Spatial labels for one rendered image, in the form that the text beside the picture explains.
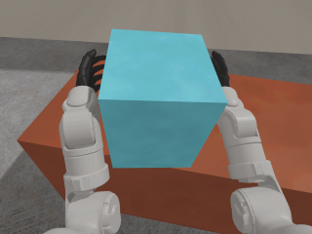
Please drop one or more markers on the left robot forearm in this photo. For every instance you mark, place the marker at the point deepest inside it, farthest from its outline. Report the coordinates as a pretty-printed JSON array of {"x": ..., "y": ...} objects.
[{"x": 81, "y": 144}]

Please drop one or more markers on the right robot forearm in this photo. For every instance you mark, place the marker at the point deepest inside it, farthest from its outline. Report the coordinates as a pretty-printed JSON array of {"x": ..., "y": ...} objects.
[{"x": 247, "y": 161}]

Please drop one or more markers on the robot right upper arm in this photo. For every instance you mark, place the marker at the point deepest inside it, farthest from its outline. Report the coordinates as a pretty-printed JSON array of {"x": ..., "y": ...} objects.
[{"x": 263, "y": 210}]

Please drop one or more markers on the pedestal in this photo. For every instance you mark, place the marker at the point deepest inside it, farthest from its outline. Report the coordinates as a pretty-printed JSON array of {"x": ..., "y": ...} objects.
[{"x": 198, "y": 196}]

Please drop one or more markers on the left robot hand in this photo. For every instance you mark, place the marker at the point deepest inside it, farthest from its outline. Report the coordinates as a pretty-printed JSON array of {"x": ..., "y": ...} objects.
[{"x": 86, "y": 71}]

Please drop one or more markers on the carton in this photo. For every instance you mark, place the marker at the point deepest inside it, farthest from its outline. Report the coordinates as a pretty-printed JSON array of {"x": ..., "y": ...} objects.
[{"x": 159, "y": 98}]

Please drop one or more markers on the right robot hand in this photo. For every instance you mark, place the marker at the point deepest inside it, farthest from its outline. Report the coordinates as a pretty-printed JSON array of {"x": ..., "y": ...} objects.
[{"x": 221, "y": 69}]

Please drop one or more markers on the robot left upper arm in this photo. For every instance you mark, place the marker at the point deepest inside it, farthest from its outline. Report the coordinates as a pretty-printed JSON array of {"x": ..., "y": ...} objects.
[{"x": 93, "y": 213}]

